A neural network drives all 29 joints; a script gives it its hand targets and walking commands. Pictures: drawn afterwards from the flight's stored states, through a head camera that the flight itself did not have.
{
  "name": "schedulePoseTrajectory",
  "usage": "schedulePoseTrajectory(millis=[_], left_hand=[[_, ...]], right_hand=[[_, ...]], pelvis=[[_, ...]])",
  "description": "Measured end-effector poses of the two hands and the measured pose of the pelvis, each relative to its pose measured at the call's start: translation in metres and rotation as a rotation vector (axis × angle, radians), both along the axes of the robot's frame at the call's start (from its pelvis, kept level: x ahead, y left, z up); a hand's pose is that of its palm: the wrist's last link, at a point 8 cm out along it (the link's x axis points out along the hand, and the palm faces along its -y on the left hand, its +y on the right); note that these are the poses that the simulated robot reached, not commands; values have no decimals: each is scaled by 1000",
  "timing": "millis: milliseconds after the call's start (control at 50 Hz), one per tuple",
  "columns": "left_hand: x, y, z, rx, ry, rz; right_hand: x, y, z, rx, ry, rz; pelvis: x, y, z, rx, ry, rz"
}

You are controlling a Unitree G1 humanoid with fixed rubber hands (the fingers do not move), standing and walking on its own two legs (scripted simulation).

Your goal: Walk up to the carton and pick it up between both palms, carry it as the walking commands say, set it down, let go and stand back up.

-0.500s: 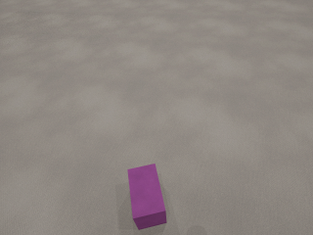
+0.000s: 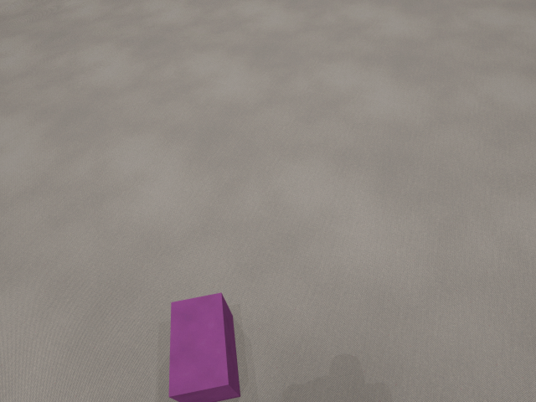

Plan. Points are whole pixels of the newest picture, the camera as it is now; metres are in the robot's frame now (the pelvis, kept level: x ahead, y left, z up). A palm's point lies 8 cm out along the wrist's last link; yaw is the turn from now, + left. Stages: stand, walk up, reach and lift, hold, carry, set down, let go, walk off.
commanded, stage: walk up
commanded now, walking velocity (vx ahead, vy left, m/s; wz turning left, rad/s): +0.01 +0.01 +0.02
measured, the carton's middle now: (206, 349) +0.42 +0.23 -0.69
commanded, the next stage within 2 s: none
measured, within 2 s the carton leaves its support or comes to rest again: neither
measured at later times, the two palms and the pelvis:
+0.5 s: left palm out of the picture +0.10 +0.09 -0.12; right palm out of the picture +0.07 -0.37 -0.17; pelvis +0.04 -0.14 -0.01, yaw +0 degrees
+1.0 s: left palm out of the picture -0.01 +0.06 -0.14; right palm out of the picture +0.00 -0.42 -0.19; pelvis -0.05 -0.19 -0.04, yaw -2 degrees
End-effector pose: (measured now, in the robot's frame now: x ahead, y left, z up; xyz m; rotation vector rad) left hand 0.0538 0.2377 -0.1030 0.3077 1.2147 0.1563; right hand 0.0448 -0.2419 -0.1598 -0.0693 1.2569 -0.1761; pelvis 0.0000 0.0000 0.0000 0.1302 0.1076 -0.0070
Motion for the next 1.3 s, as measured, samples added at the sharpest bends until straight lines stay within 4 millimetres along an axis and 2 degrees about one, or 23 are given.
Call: schedulePoseTrajectory(millis=[60, 100, 160, 200, 260, 320, 340, 400, 480, 580, 640, 720, 780, 820, 860, 960, 1020, 1080, 1160, 1220, 1300], left_hand=[[5, -14, 6, 0, 21, 11], [8, -19, 3, -3, 26, 9], [15, -18, -21, 6, -52, 47], [17, -27, -39, 0, -69, 65], [24, -63, -54, -36, -31, 31], [39, -103, -51, -60, -60, 24], [42, -114, -47, -68, -71, 22], [50, -131, -29, -49, -93, 17], [48, -145, -14, -28, -74, 16], [36, -157, -11, -19, -48, 11], [27, -163, -13, -33, -36, 8], [7, -166, -26, -63, -7, 22], [-13, -161, -52, -67, -10, 29], [-23, -166, -58, -75, -10, 33], [-25, -172, -56, -75, -34, 30], [-47, -180, -44, -17, -61, 24], [-65, -180, -30, 15, -56, 29], [-79, -181, -15, 36, -44, 38], [-97, -179, -3, 51, -21, 46], [-108, -179, -4, 40, -13, 46], [-116, -177, -16, 1, -26, 36]], right_hand=[[-13, -16, 11, -14, 55, -19], [-30, -28, 16, -40, 82, -49], [-52, -41, -8, -73, 151, -21], [-42, -52, -21, -76, 146, -8], [-2, -78, -26, -80, 27, -21], [26, -95, -31, -52, -23, -7], [30, -99, -29, -42, -28, -4], [34, -112, -19, -18, -22, -8], [26, -126, -12, 0, 13, -15], [6, -137, -11, 10, 56, -29], [-14, -144, -6, -6, 79, -42], [-59, -154, 3, -56, 124, -78], [-92, -160, -7, -88, 143, -90], [-95, -168, -10, -99, 103, -98], [-85, -172, -13, -92, 43, -90], [-47, -177, -28, -24, -89, -36], [-47, -176, -24, 14, -110, -19], [-65, -174, -21, 57, -66, -7], [-104, -169, -18, 86, 21, -2], [-131, -168, -15, 75, 72, -8], [-150, -169, -11, 25, 70, -26]], pelvis=[[7, -14, 9, -7, 8, 2], [9, -23, 10, -54, -23, 1], [16, -36, -19, -136, -68, 66], [22, -49, -34, -106, -77, 71], [32, -73, -43, -62, -81, 12], [40, -95, -43, -63, -88, 13], [42, -101, -39, -60, -88, 14], [46, -116, -25, -50, -85, 5], [45, -133, -13, -38, -66, 3], [36, -146, -9, -42, -58, -3], [26, -150, -8, -56, -48, -8], [7, -154, -10, -98, -68, -24], [-10, -160, -30, -110, -142, -26], [-16, -165, -34, -92, -169, -37], [-21, -170, -35, -84, -166, -38], [-44, -184, -40, -72, -171, -25], [-58, -189, -33, -65, -170, -27], [-70, -192, -23, -52, -144, -16], [-83, -191, -13, -38, -109, -3], [-92, -189, -11, -40, -96, 0], [-104, -183, -14, -61, -108, -9]])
